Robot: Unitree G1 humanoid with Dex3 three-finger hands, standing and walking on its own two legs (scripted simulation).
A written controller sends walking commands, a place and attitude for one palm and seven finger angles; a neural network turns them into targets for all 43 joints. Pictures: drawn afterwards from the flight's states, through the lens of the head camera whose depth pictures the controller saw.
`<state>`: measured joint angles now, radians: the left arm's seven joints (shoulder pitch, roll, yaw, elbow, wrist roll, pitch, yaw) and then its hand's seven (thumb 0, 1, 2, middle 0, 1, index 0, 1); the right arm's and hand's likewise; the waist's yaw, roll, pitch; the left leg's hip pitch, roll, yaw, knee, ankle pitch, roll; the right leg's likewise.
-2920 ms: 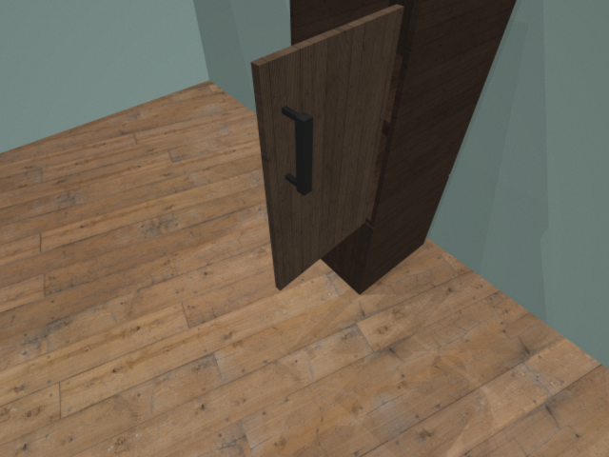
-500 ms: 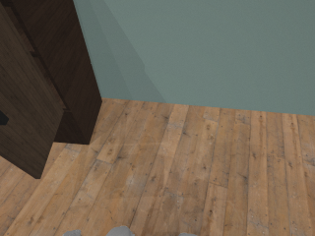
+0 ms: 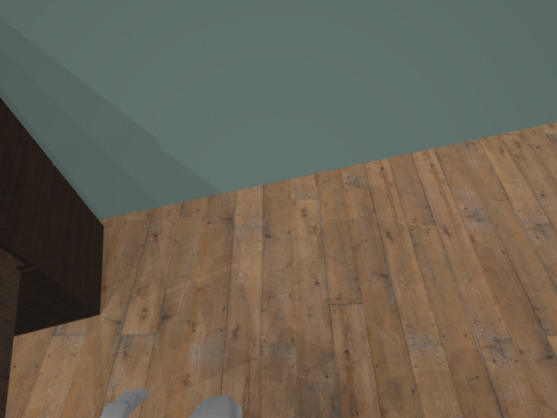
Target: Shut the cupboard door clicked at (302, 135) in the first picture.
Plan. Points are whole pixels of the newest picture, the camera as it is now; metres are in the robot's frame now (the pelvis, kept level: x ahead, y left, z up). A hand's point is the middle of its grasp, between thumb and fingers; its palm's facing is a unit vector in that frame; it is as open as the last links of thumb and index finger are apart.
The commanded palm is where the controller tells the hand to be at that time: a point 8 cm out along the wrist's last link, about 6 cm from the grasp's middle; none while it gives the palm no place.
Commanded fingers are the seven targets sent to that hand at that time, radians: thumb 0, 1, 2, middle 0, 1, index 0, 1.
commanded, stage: walk around to get in front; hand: left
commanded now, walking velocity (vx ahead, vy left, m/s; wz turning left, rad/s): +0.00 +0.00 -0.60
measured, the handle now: out of the picture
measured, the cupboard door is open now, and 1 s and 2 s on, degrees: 94 94 94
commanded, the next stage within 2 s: none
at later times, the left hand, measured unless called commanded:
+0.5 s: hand (176, 388) +0.18 +0.18 -0.15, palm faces -0.29 -0.93 -0.21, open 7.4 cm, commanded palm none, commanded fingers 0.00 0.90 0.90 -0.20 -0.30 -0.20 -0.30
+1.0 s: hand (219, 360) +0.22 +0.12 -0.17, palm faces -0.54 -0.82 -0.18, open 7.4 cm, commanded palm none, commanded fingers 0.00 0.90 0.90 -0.20 -0.30 -0.20 -0.30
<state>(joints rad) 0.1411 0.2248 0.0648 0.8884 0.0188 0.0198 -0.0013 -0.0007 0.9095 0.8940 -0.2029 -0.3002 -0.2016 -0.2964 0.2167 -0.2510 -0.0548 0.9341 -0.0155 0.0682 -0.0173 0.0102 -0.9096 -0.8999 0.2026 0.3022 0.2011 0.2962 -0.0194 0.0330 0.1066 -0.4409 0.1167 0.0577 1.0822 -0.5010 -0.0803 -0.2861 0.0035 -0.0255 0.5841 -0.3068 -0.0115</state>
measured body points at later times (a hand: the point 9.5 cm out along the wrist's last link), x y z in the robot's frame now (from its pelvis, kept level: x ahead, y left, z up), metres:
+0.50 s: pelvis +0.02 +0.01 +0.01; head +0.06 +0.01 +0.46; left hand +0.19 +0.23 -0.13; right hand -0.01 -0.24 -0.13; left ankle +0.05 +0.14 -0.73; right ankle -0.03 -0.12 -0.69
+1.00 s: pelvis +0.04 +0.00 +0.01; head +0.09 +0.00 +0.45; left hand +0.25 +0.16 -0.15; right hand -0.03 -0.25 -0.12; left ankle +0.11 +0.09 -0.73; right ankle -0.06 -0.09 -0.66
